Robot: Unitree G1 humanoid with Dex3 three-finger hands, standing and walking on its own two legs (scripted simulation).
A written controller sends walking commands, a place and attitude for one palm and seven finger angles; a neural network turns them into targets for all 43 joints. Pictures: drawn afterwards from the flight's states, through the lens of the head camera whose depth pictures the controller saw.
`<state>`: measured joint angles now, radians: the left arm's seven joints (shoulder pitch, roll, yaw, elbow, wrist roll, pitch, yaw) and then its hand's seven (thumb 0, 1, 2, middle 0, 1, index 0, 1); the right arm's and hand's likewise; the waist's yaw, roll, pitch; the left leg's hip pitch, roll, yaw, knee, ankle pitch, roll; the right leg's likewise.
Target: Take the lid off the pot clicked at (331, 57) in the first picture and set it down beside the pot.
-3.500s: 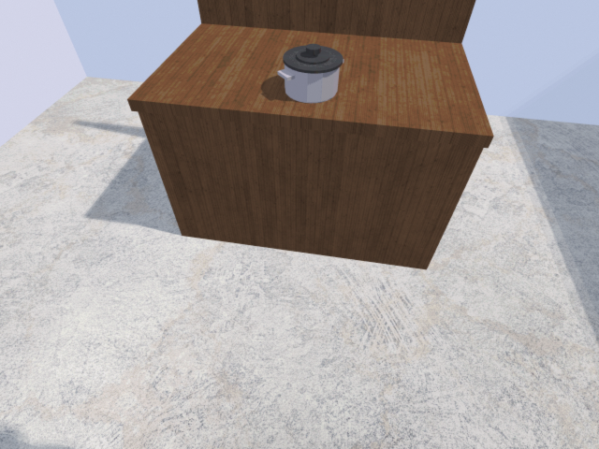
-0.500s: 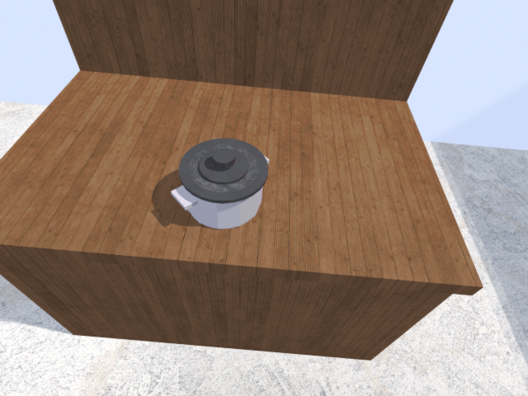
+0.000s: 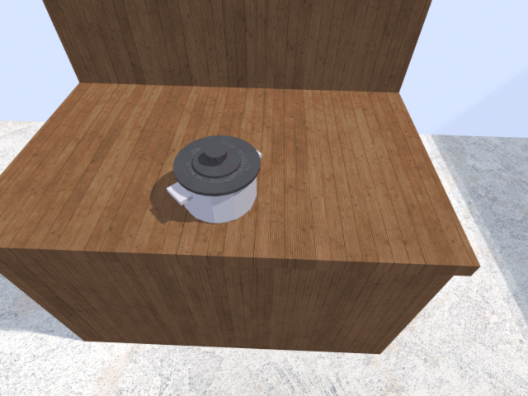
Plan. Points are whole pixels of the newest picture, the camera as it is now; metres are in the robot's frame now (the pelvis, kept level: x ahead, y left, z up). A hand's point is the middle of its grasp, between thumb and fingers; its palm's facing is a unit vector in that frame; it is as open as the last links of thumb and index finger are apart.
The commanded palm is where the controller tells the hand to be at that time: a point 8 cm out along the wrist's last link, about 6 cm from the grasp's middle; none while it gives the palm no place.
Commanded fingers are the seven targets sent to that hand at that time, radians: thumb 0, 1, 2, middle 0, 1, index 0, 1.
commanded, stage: come to a stop and stand still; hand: left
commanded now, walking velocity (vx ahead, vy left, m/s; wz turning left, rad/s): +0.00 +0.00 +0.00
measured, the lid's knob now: (216, 153) +0.55 +0.14 +0.05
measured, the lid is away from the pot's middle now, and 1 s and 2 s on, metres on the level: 0.00 0.00 0.00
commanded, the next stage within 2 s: look again from close up in 1.18 s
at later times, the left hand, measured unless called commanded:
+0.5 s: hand out of the picture -0.03 +0.21 -0.16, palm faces +0.01 -0.98 -0.21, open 7.4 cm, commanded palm none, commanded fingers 0.00 0.90 0.90 -0.20 -0.30 -0.20 -0.30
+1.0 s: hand out of the picture +0.05 +0.19 -0.16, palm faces +0.00 -0.98 -0.21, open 7.3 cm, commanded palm none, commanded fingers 0.00 0.90 0.90 -0.20 -0.30 -0.20 -0.30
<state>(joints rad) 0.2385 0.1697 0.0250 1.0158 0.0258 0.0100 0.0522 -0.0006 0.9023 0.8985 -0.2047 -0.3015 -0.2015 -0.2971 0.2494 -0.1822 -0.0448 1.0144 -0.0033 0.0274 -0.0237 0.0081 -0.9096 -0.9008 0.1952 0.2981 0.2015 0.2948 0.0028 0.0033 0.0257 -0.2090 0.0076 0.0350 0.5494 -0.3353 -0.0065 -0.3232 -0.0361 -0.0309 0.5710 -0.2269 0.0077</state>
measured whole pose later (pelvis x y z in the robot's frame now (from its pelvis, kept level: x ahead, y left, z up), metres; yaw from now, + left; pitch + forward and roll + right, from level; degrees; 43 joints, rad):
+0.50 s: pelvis -0.01 +0.03 +0.00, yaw -1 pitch +0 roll +1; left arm 0.37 0.15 -0.01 1.04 0.03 0.02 0.02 0.00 0.90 0.90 -0.20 -0.30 -0.20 -0.30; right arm 0.32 -0.18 0.00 1.00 -0.01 0.00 -0.01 0.01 -0.91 -0.90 0.20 0.30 0.20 0.30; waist 0.01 0.02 0.01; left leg -0.21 -0.05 0.08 0.51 -0.29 0.05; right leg -0.33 -0.05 0.06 0.53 -0.19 0.03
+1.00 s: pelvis +0.04 +0.01 +0.01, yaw -1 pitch +0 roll +0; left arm 0.27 0.16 0.00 1.08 0.02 0.00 0.03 0.01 0.92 0.90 -0.20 -0.30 -0.20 -0.30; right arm 0.29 -0.14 0.01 1.10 -0.01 -0.03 -0.04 0.01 -0.91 -0.90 0.20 0.30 0.20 0.29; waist 0.00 0.01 0.04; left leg -0.12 -0.01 0.05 0.45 -0.33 0.02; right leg -0.25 -0.03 0.03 0.50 -0.25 0.02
